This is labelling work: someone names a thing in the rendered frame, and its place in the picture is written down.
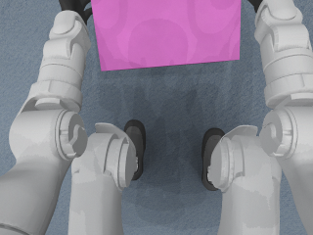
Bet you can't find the robot right forearm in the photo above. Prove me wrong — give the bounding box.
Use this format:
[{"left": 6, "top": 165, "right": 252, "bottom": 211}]
[{"left": 254, "top": 0, "right": 313, "bottom": 110}]

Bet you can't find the left robot hand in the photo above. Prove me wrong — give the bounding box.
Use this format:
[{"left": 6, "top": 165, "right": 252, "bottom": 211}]
[{"left": 59, "top": 0, "right": 93, "bottom": 25}]

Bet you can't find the robot left forearm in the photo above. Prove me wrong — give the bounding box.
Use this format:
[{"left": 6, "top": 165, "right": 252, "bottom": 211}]
[{"left": 9, "top": 10, "right": 92, "bottom": 153}]

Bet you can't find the robot left foot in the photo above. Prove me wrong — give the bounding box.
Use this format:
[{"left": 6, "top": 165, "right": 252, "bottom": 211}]
[{"left": 123, "top": 119, "right": 146, "bottom": 181}]

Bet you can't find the right robot shin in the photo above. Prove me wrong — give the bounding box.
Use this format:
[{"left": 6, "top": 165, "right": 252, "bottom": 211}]
[{"left": 207, "top": 125, "right": 282, "bottom": 189}]

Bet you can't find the left robot upper arm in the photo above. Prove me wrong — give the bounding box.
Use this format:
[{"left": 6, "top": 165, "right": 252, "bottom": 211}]
[{"left": 0, "top": 109, "right": 88, "bottom": 235}]

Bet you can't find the right robot hand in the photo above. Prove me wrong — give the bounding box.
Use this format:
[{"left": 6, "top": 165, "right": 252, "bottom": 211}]
[{"left": 247, "top": 0, "right": 263, "bottom": 13}]

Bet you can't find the right robot upper arm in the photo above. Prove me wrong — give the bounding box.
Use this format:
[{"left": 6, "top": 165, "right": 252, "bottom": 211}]
[{"left": 259, "top": 106, "right": 313, "bottom": 235}]

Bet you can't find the carton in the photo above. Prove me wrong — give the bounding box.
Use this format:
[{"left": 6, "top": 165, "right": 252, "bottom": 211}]
[{"left": 91, "top": 0, "right": 242, "bottom": 71}]

